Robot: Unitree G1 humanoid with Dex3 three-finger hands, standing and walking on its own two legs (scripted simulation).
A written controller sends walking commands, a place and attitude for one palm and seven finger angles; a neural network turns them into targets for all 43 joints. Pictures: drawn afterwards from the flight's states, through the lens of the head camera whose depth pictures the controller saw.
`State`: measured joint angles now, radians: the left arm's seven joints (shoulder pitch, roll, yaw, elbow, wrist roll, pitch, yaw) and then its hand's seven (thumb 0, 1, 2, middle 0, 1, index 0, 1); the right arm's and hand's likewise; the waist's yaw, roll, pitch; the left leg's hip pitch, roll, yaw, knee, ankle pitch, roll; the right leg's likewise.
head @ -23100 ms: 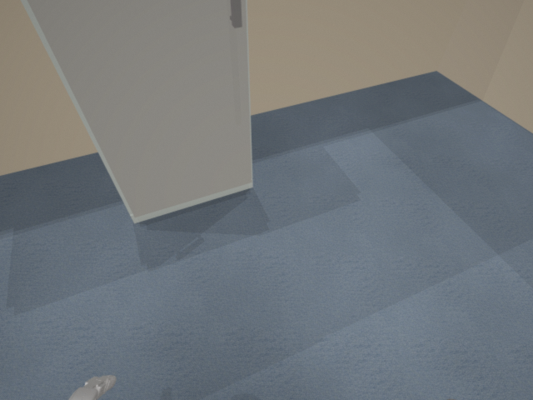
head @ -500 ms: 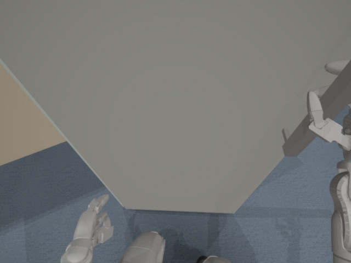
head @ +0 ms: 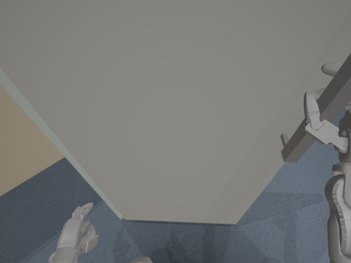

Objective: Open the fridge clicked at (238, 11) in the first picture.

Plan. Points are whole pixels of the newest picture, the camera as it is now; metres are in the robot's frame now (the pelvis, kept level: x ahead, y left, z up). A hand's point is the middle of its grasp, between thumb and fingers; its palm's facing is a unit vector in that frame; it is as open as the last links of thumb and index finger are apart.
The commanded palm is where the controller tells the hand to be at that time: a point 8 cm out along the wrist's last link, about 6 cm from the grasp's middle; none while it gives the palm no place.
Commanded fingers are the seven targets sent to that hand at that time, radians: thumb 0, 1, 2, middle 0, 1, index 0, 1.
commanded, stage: walk backward, drawing the door open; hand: right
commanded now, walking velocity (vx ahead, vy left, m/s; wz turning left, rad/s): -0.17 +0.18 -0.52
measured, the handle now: (335, 79) +0.35 -0.18 +0.27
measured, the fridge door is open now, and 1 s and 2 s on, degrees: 44 71 74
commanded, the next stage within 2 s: stop walking and hold the door back in 1.00 s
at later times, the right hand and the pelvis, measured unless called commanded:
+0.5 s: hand (322, 193) +0.20 -0.15 +0.22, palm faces +0.46 +0.87 -0.19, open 6.9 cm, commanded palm +0.15 -0.18 +0.22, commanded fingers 0.00 -0.90 -0.90 0.45 1.40 0.45 1.40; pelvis -0.07 +0.10 +0.01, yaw -13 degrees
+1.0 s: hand out of the picture +0.09 -0.10 +0.22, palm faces +0.64 +0.74 -0.20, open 7.2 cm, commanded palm +0.03 -0.12 +0.22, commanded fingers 0.00 -0.90 -0.90 0.45 1.40 0.45 1.40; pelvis -0.11 +0.20 +0.01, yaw -24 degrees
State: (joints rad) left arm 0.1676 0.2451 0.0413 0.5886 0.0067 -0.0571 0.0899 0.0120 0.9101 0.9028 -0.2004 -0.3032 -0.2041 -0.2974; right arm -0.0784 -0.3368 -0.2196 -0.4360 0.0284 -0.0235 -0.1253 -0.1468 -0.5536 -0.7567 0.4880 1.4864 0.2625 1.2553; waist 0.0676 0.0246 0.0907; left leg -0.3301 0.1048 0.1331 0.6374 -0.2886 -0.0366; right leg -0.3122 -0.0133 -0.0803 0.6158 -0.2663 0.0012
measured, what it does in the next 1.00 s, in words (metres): steps to the left, turning right: left foot, then right foot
